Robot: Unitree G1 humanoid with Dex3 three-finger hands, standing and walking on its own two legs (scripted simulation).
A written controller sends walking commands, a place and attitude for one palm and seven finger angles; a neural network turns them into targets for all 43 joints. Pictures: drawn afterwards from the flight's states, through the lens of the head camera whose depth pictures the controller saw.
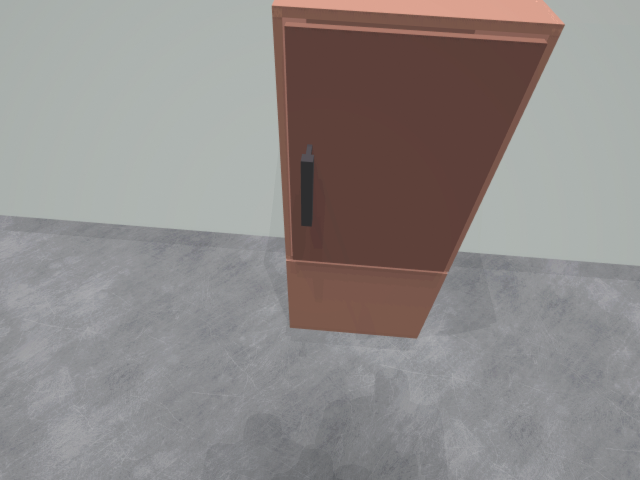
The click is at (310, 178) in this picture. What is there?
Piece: cupboard door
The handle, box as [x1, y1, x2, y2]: [301, 144, 313, 226]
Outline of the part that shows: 307,144 306,153 302,154 301,157 301,225 311,226 313,155 310,154 311,145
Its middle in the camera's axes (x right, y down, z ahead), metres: -0.03 -0.11 +0.82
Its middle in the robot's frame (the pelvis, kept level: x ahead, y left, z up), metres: +0.68 +0.07 -0.07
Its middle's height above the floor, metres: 0.71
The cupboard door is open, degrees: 0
